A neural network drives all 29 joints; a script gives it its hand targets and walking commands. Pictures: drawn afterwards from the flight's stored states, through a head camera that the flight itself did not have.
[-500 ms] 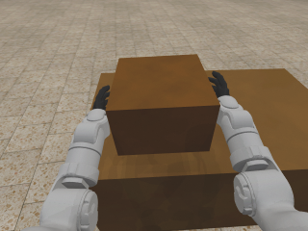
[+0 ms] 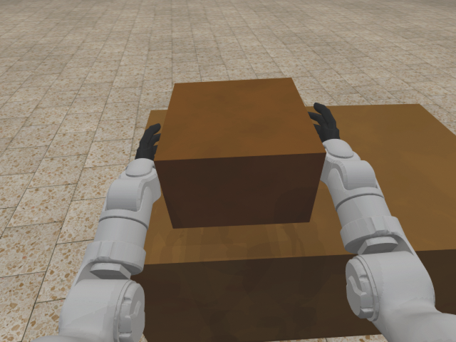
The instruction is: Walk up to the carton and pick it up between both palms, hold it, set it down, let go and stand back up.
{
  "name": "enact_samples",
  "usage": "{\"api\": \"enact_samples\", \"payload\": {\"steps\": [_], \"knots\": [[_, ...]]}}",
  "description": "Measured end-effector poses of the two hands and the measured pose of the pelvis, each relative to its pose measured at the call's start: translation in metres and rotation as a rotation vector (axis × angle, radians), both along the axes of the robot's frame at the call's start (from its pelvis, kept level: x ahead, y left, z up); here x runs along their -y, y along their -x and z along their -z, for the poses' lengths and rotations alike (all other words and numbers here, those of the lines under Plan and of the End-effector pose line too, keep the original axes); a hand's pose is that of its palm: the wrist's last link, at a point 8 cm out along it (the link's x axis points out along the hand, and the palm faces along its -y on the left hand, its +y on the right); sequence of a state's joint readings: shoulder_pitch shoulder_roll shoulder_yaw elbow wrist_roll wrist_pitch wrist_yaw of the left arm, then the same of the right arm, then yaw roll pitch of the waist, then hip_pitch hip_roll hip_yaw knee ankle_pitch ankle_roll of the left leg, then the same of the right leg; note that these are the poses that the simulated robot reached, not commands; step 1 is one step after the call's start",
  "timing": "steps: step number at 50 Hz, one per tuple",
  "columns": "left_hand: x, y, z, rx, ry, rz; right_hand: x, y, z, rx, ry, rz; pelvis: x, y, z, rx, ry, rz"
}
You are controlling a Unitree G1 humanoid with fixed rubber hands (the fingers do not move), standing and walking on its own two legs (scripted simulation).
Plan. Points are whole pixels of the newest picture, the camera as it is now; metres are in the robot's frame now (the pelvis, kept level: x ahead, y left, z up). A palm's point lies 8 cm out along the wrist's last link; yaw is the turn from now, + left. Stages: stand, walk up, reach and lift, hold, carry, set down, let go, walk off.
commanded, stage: hold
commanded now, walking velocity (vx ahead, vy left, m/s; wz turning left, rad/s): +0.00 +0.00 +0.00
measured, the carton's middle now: (236, 147) +0.41 +0.00 +0.17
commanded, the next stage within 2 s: none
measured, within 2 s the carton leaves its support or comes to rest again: neither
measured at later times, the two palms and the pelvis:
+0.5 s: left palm (147, 165) +0.36 +0.15 +0.16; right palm (333, 146) +0.38 -0.17 +0.19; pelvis -0.01 +0.00 +0.00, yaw +0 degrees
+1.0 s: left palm (147, 161) +0.36 +0.15 +0.17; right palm (334, 144) +0.38 -0.17 +0.19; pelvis -0.01 +0.00 +0.00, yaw +0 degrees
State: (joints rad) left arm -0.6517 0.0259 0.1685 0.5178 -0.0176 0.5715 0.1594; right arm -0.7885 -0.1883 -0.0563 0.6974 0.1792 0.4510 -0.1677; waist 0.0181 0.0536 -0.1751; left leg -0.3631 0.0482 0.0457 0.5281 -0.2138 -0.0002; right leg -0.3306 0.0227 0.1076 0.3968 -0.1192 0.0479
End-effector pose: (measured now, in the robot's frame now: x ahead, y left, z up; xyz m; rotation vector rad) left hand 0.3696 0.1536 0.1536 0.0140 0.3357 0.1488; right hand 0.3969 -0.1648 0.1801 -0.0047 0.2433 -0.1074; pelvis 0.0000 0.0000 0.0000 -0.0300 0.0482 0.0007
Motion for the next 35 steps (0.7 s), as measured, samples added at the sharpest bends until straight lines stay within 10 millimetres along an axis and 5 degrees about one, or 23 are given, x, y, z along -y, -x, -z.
{"api": "enact_samples", "payload": {"steps": [35], "knots": [[0.005,0.006,-0.011,0.013,0.005,0.019,0.005,0.013,-0.012,0.013,0.006,0.020,0.000,0.007,0.000,0.009,0.001,0.000]]}}
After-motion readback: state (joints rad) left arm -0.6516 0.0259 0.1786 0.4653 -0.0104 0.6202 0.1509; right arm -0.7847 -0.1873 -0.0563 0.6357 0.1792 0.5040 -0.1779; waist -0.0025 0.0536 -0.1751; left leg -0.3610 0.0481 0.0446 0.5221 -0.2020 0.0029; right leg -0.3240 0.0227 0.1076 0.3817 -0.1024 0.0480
